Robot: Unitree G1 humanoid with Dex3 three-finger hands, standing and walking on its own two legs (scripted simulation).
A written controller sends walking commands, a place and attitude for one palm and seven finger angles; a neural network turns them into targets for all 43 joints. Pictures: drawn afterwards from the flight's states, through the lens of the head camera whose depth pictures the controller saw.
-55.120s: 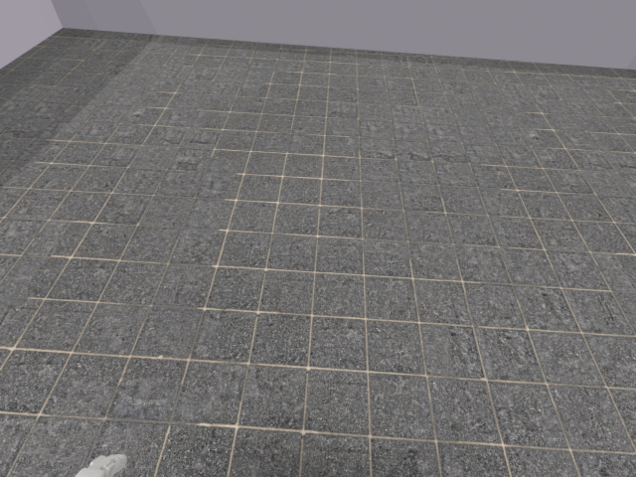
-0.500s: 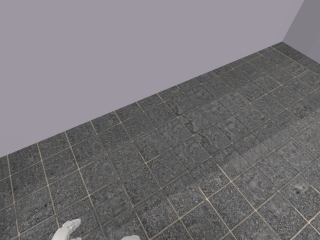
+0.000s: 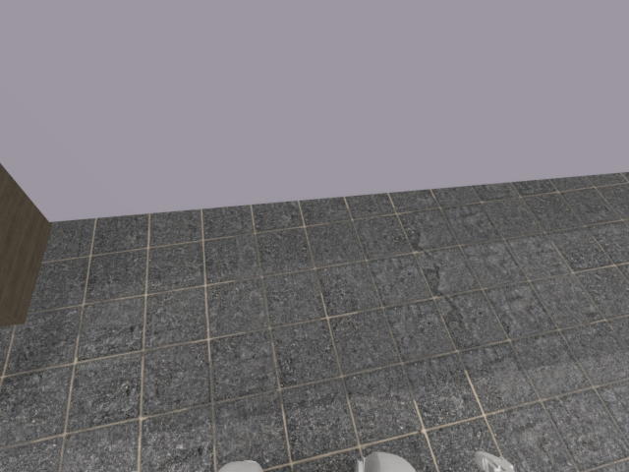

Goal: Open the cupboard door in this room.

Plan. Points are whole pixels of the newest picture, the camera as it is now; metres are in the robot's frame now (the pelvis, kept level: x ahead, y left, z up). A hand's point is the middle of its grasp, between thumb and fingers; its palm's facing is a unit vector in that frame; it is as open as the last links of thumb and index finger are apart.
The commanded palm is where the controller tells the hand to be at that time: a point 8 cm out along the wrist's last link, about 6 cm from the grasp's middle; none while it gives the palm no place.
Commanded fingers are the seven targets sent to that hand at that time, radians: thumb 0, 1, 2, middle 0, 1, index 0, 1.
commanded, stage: turn to face it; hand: left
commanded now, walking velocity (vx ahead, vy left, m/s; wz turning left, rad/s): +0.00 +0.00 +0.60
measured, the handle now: out of the picture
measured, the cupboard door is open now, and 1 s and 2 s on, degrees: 50 50 50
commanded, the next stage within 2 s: take the last steps up to it in 1.58 s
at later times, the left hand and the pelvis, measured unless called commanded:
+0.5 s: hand out of the picture +0.02 +0.15 -0.15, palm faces +0.30 -0.93 -0.23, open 7.4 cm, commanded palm none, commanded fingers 0.00 0.90 0.90 -0.20 -0.30 -0.20 -0.30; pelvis +0.01 -0.05 +0.01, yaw +18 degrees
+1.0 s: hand out of the picture +0.00 +0.19 -0.14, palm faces +0.55 -0.78 -0.30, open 7.4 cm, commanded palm none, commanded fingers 0.00 0.90 0.90 -0.20 -0.30 -0.20 -0.30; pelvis +0.02 -0.07 +0.00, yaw +34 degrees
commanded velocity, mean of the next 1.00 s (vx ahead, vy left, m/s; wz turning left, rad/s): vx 0.00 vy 0.00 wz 0.60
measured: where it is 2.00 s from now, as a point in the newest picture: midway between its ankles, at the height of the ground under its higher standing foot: outside the picture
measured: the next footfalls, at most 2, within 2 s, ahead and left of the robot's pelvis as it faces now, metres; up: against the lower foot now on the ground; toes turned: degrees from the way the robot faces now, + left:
right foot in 0.22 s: +0.06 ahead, -0.16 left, +0.00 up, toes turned +5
left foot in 0.60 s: +0.01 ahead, +0.08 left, +0.00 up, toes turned +26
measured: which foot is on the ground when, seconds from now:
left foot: down 0.00-0.22, up 0.24-0.58, down 0.60-0.98, up 1.00-1.00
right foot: up 0.00-0.20, down 0.22-0.60, up 0.62-0.96, down 0.98-1.00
